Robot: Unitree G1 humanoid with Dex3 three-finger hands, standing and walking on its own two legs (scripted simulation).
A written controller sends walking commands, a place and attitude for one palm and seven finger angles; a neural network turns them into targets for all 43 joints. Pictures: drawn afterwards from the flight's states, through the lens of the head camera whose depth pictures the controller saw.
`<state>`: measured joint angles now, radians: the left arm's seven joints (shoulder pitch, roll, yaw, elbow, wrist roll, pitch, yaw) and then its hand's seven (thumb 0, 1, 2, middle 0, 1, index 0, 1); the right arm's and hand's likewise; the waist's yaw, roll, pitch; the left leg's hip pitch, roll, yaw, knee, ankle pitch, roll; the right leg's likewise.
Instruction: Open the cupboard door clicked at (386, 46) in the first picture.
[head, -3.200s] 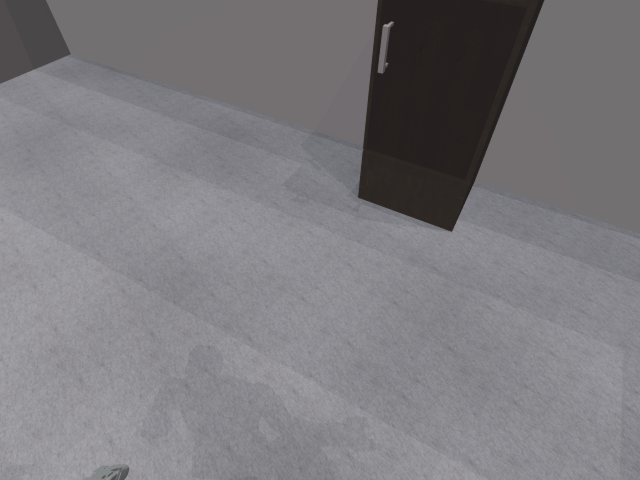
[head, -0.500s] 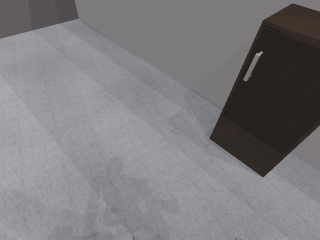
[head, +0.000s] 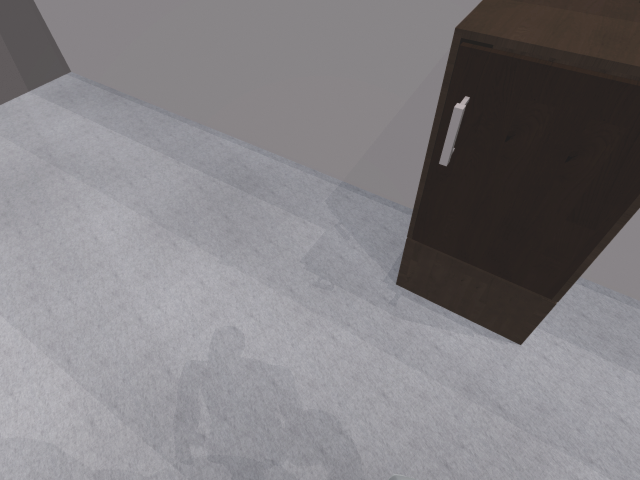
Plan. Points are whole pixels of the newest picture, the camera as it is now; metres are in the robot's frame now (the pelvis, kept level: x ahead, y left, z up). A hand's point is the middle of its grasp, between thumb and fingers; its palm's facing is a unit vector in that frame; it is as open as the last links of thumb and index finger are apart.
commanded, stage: turn to face it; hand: left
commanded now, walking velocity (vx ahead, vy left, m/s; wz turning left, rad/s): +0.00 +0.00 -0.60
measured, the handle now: (454, 131) +0.82 -0.25 -0.03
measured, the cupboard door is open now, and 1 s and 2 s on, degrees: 0 0 0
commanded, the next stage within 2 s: take the last steps up to it in 0.76 s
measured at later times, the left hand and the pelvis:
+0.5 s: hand (188, 451) +0.18 +0.22 -0.16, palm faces -0.19 -0.96 -0.20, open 7.4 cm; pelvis +0.04 +0.04 +0.01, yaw -16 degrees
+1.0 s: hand (249, 422) +0.22 +0.13 -0.15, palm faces -0.44 -0.87 -0.23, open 7.4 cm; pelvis +0.06 +0.01 +0.01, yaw -27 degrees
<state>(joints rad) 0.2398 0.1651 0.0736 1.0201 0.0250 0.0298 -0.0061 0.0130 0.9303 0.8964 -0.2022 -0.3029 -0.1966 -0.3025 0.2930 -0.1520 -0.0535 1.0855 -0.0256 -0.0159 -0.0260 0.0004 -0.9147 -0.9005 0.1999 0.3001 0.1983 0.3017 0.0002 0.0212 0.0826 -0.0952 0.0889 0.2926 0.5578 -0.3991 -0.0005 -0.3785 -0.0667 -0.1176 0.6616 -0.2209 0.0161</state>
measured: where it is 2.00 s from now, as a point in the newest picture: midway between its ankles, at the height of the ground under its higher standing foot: (389, 477)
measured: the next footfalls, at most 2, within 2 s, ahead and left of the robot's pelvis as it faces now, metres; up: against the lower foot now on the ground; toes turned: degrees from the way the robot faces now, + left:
right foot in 0.02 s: +0.11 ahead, -0.11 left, +0.00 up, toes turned -8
left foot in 0.40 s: +0.11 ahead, +0.14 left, +0.00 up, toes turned -9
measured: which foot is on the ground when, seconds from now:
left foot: down 0.00-0.02, up 0.04-0.38, down 0.40-0.82, up 0.84-1.00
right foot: up 0.00-0.00, down 0.02-0.42, up 0.44-0.80, down 0.82-1.00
